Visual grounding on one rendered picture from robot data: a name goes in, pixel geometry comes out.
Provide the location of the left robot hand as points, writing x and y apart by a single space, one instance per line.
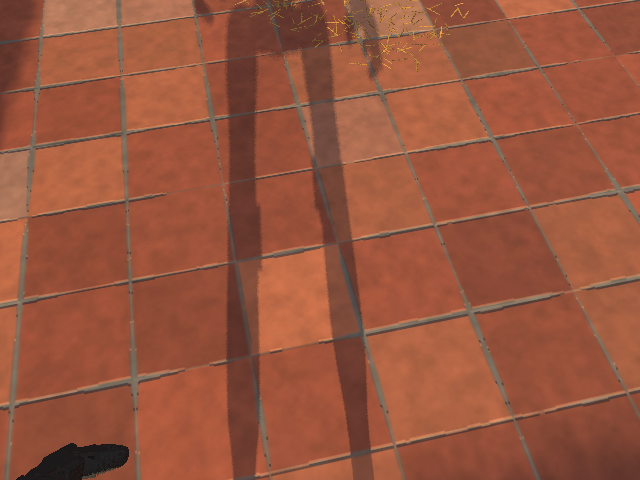
76 463

